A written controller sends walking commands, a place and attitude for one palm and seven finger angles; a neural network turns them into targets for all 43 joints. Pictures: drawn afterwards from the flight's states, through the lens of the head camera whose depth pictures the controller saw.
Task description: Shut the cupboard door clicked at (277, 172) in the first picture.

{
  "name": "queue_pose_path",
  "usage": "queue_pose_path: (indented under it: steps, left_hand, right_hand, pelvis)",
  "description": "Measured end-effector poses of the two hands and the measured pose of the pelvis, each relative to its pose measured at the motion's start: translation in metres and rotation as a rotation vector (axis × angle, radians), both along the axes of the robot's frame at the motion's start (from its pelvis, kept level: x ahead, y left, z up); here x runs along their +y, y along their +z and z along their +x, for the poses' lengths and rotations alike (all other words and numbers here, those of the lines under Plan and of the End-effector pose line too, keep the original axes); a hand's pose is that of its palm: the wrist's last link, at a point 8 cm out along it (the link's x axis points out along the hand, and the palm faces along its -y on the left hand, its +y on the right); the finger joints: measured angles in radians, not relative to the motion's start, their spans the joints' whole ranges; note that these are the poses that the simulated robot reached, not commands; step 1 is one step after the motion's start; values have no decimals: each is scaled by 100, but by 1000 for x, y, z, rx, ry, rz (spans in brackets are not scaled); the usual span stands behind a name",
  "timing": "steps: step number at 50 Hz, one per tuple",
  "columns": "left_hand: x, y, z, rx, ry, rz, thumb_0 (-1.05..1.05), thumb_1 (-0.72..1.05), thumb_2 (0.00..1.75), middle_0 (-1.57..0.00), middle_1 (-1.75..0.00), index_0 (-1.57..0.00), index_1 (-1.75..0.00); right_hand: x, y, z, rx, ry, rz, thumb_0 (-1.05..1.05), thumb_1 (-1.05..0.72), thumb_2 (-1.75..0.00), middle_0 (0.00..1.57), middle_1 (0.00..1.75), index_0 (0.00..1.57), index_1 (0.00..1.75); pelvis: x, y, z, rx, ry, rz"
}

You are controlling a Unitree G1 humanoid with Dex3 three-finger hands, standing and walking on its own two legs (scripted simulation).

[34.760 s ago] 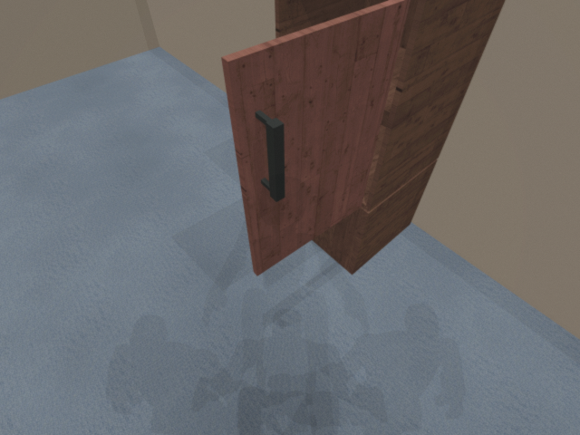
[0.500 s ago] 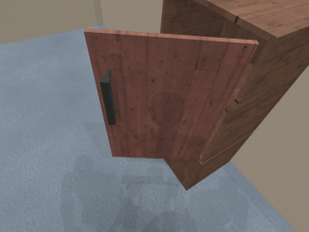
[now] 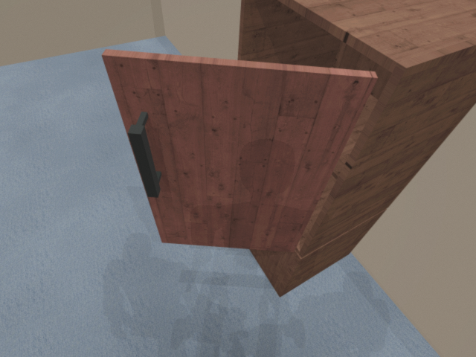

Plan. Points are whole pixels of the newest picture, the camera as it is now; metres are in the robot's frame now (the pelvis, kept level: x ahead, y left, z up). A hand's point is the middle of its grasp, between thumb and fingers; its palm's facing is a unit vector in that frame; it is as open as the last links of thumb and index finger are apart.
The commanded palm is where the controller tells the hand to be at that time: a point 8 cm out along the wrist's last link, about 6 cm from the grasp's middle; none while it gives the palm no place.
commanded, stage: come to a stop and stand still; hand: left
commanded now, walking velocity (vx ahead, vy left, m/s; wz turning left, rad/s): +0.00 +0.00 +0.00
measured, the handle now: (149, 157) +0.43 +0.21 +0.07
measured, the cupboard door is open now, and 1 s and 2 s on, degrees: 57 57 57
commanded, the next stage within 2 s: look again from close up in 0.58 s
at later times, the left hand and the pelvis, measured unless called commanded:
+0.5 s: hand out of the picture -0.02 +0.20 -0.17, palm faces +0.01 -0.98 -0.20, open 7.4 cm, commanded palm none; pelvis -0.02 +0.02 +0.01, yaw +0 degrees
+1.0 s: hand out of the picture -0.04 +0.18 -0.17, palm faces +0.01 -0.99 -0.14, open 7.4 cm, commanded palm none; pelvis -0.02 +0.03 +0.01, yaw +0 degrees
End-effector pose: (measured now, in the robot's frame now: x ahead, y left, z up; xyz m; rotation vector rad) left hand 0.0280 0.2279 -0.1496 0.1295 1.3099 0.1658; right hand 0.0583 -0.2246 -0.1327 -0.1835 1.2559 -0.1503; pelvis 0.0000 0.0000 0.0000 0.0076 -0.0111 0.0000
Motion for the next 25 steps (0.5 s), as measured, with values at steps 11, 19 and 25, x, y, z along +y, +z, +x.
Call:
queue_pose_path:
  steps: [11,19,25]
  left_hand:
    - [5,11,-26,24,-27,26,0,92,90,-20,-30,-20,-30]
    - [17,13,-43,26,-36,24,0,91,90,-20,-30,-20,-30]
    - [21,14,-52,37,-35,15,0,91,90,-20,-30,-20,-30]
  right_hand:
    - [12,2,17,-97,28,35,0,-92,-90,20,30,20,30]
    - [16,0,-19,-67,9,31,0,-93,-90,20,30,20,30]
    - [19,-1,-59,25,-3,26,0,-92,-90,20,30,20,30]
  pelvis:
    - [10,3,-7,-1,-1,-15]
    - [20,3,-18,-23,-2,-10]
    - [25,6,-24,-12,0,-9]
